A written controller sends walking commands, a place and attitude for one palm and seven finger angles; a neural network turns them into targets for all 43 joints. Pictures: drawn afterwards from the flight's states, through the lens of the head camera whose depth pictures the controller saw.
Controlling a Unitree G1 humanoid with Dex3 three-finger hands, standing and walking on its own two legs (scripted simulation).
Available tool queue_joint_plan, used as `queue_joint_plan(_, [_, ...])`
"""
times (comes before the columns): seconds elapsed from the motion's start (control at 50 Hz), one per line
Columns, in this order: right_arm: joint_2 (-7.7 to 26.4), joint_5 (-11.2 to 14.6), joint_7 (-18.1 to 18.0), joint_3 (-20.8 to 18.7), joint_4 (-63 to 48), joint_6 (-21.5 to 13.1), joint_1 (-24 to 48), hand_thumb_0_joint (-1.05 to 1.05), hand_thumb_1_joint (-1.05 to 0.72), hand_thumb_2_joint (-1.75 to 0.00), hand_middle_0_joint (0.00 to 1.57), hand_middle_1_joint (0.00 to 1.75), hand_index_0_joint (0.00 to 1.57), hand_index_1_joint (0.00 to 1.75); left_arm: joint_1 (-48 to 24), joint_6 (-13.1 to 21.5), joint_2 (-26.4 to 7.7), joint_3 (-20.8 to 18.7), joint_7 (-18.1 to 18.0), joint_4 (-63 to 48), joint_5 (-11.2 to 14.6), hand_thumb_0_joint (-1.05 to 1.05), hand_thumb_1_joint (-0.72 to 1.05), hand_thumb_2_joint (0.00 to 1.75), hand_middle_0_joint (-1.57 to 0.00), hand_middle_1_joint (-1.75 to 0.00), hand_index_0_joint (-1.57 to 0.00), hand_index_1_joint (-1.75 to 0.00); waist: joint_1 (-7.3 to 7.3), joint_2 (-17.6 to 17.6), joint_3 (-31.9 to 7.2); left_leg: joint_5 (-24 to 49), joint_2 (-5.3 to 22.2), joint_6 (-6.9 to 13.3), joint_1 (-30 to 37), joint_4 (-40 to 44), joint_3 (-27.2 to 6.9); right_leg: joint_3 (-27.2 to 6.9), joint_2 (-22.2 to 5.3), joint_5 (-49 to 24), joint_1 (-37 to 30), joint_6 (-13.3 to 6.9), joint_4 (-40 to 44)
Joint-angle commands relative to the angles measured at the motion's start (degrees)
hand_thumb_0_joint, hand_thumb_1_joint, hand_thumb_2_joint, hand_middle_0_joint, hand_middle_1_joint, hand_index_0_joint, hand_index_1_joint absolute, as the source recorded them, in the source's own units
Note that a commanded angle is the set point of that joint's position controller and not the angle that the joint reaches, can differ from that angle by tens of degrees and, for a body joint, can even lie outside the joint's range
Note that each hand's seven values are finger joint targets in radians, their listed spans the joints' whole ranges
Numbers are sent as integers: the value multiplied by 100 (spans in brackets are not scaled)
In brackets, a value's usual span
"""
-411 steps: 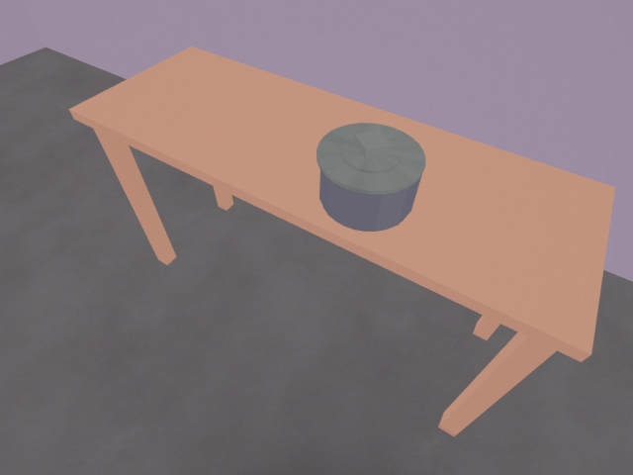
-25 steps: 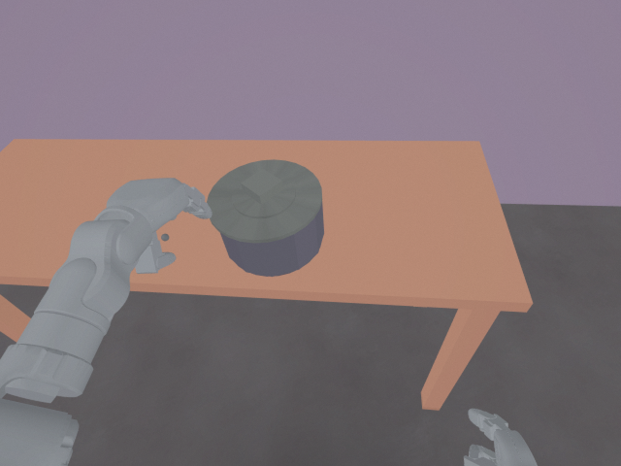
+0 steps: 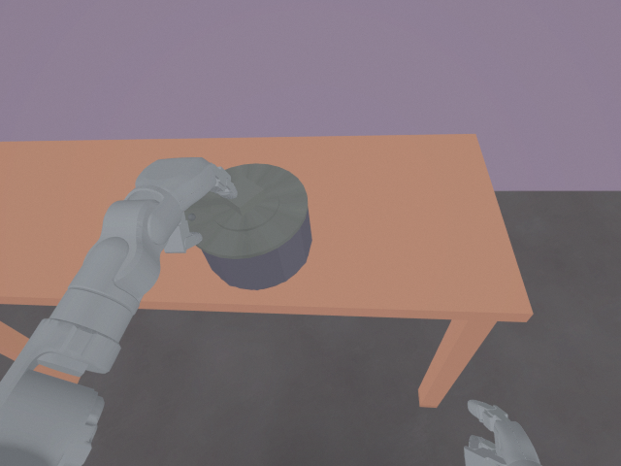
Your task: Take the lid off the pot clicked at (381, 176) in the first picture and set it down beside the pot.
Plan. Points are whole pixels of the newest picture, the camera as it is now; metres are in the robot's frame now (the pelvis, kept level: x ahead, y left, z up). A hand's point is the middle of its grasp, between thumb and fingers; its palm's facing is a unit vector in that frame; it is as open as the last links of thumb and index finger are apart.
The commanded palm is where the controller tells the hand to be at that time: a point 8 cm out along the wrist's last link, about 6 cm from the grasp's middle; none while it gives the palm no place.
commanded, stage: move the open hand above the knob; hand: left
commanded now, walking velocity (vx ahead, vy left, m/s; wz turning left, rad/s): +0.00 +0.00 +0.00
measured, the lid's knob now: (242, 195) +0.51 +0.13 +0.04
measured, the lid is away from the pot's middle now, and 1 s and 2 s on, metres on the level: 0.00 0.00 0.00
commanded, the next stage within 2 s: lower the open fingers around the knob in 1.26 s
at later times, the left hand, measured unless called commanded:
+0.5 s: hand (227, 186) +0.46 +0.13 +0.11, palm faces -0.31 -0.06 -0.95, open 9.9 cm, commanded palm +0.46 +0.14 +0.18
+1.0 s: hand (221, 179) +0.47 +0.15 +0.11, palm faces -0.31 -0.05 -0.95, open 9.9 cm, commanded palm +0.46 +0.15 +0.18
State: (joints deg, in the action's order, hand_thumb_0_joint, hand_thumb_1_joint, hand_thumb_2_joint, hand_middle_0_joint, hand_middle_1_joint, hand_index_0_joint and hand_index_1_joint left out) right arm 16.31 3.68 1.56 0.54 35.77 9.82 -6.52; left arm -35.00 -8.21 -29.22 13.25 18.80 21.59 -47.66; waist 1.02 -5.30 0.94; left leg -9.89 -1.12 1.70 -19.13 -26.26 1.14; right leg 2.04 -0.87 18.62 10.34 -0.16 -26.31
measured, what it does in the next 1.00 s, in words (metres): stands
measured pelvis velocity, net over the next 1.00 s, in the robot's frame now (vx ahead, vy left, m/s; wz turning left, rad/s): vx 0.00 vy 0.01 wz -0.02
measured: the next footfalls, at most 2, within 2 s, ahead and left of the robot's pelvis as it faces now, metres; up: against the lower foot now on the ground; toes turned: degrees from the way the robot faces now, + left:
none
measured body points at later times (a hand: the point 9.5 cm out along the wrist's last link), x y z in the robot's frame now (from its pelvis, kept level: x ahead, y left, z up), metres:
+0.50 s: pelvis +0.00 +0.00 +0.00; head +0.05 -0.04 +0.44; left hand +0.47 +0.14 +0.16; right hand +0.13 -0.25 -0.14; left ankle +0.04 +0.10 -0.74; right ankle -0.06 -0.12 -0.74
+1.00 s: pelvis +0.00 +0.01 +0.00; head +0.05 -0.02 +0.44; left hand +0.48 +0.15 +0.16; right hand +0.08 -0.26 -0.14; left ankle +0.04 +0.10 -0.74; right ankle -0.06 -0.12 -0.74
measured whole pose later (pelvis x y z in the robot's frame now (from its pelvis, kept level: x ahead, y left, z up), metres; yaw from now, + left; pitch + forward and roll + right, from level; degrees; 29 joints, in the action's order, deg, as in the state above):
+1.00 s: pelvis +0.00 +0.01 +0.00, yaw -1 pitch +7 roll +0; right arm 16.1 4.5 1.9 -1.1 40.4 11.2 -12.2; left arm -56.0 -8.9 -24.4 15.0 15.2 50.5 -50.3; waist 4.7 -3.9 -2.1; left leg -10.8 -0.9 2.4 -25.0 -28.5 2.4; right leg 0.7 -0.9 19.0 16.7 0.4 -28.6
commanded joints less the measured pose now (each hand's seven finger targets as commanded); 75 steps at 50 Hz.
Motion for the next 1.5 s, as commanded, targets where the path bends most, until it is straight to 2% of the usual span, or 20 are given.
queue_joint_plan(0.0, [637,59,-9,-125,-671,-126,345,0,-90,-90,20,30,20,30,-2206,-92,-1182,-769,-299,-137,-58,0,-28,141,-84,-8,-84,-8,31,777,-1873,1862,-168,193,1559,-130,-161,42,266,-2787,293,-118,139])
queue_joint_plan(0.04, [658,104,-15,-97,-609,-46,373,0,-90,-90,20,30,20,30,-2383,-180,-1099,-661,-332,299,-86,0,-28,141,-84,-8,-84,-8,55,937,-1595,1408,-183,174,1232,-67,-88,63,249,-2558,386,-108,171])
queue_joint_plan(0.12, [614,9,42,-207,-802,-84,511,0,-90,-90,20,30,20,30,-3602,-153,-1014,-451,-355,-1307,-195,0,-28,141,-84,-8,-84,-8,77,29,-2994,2463,-194,222,2320,-317,-250,-10,242,-3055,246,-154,-28])
queue_joint_plan(0.16, [592,1,49,-228,-704,-86,399,0,-90,-90,20,30,20,30,-3807,-190,-721,-211,-315,-1131,-152,0,-28,141,-84,-8,-84,-8,222,124,-2912,2756,-159,228,2449,-416,-319,26,301,-3044,510,-139,-2])
queue_joint_plan(0.22, [675,93,-17,-161,-435,-15,145,0,-90,-90,20,30,20,30,-3298,-250,-1189,-693,-379,560,-154,0,-28,141,-84,-8,-84,-8,177,952,-2153,1765,-181,216,1556,-280,-129,53,287,-2797,484,-107,62])
queue_joint_plan(0.34, [612,44,47,-214,-511,17,267,0,-90,-90,20,30,20,30,-4294,-253,-587,-149,-438,81,-237,0,-28,141,-84,-8,-84,-8,214,363,-2870,2198,-211,223,1995,-385,-170,34,253,-3038,479,-144,-75])
queue_joint_plan(0.46, [701,118,-77,-171,-227,65,5,0,-90,-90,20,30,20,30,-4487,-262,-952,-433,-423,1726,-239,0,-28,141,-84,-8,-84,-8,285,1055,-2218,1385,-229,247,1128,-293,15,2,225,-2848,512,-92,12])
queue_joint_plan(0.54, [693,48,-53,-270,-255,-16,-97,0,-90,-90,20,30,20,30,-5378,-134,-707,-185,-439,1062,-330,0,-28,141,-84,-8,-84,-8,348,217,-2925,1843,-195,252,1933,-387,-106,21,243,-2816,691,-152,-46])
queue_joint_plan(0.58, [715,19,-63,-301,-274,-38,-216,0,-90,-90,20,30,20,30,-4964,-39,-1029,-545,-425,1259,-306,0,-28,141,-84,-8,-84,-8,299,512,-3077,2038,-192,292,1916,-463,-116,-23,255,-3057,523,-133,-29])
queue_joint_plan(0.66, [758,135,-102,-226,-186,29,-286,0,-90,-90,20,30,20,30,-4254,-99,-899,-466,-439,2637,-264,0,-28,141,-84,-8,-84,-8,331,1217,-2116,1336,-184,257,906,-266,57,-1,235,-2773,605,-82,57])
queue_joint_plan(0.76, [714,18,-43,-385,-340,-79,-267,0,-90,-90,20,30,20,30,-5708,77,-725,-221,-438,749,-341,0,-28,141,-84,-8,-84,-8,391,73,-3133,2109,-138,306,2210,-437,-156,24,277,-2778,820,-170,29])
queue_joint_plan(0.82, [765,40,-81,-371,-249,-69,-440,0,-90,-90,20,30,20,30,-4999,138,-1232,-702,-473,1447,-329,0,-28,141,-84,-8,-84,-8,342,548,-3011,1979,-134,303,1996,-397,-165,26,311,-2758,706,-146,30])
queue_joint_plan(0.92, [760,83,-8,-363,-144,-13,-419,0,-90,-90,20,30,20,30,-4718,-66,-516,-197,-598,2050,-343,0,-28,141,-84,-8,-84,-8,369,622,-2308,1490,-95,236,1567,-246,-93,133,330,-2187,1121,-153,74])
queue_joint_plan(0.96, [725,63,26,-374,-196,-23,-330,0,-90,-90,20,30,20,30,-5004,-93,-272,2,-575,1733,-337,0,-28,141,-84,-8,-84,-8,394,392,-2446,1623,-109,238,1764,-279,-151,140,326,-2153,1210,-184,70])
queue_joint_plan(1.02, [727,31,26,-395,-261,-50,-317,0,-90,-90,20,30,20,30,-5330,-25,-686,-276,-570,1180,-342,0,-28,141,-84,-8,-84,-8,372,269,-2998,1825,-112,254,2184,-359,-250,97,323,-2289,1038,-191,41])
queue_joint_plan(1.08, [747,64,-48,-342,-167,-21,-361,0,-90,-90,20,30,20,30,-5275,-33,-879,-408,-564,1621,-307,0,-28,141,-84,-8,-84,-8,383,679,-2686,1470,-109,261,1809,-276,-189,108,317,-2181,994,-157,86])
queue_joint_plan(1.18, [726,91,-62,-319,-67,-24,-343,0,-90,-90,20,30,20,30,-5294,-152,-374,-20,-582,2019,-306,0,-28,141,-84,-8,-84,-8,452,631,-2306,1151,-77,233,1678,-200,-158,137,309,-1781,1294,-155,137])
queue_joint_plan(1.32, [705,52,-83,-304,-134,-67,-343,0,-90,-90,20,30,20,30,-5494,-38,-641,-230,-552,1777,-335,0,-28,141,-84,-8,-84,-8,392,591,-2868,1447,-110,233,1958,-283,-244,110,305,-2040,1070,-178,57])
queue_joint_plan(1.42, [752,112,-89,-274,8,-31,-443,0,-90,-90,20,30,20,30,-4970,-196,-311,-30,-604,2768,-287,0,-28,141,-84,-8,-84,-8,444,920,-1987,840,-89,226,1259,-166,-136,134,319,-1536,1354,-140,166])
queue_joint_plan(1.48, [758,50,-111,-299,-135,-46,-388,0,-90,-90,20,30,20,30,-5377,-73,-727,-309,-621,2044,-364,0,-28,141,-84,-8,-84,-8,385,558,-2705,1235,-133,263,1604,-275,-126,19,273,-2052,995,-166,99])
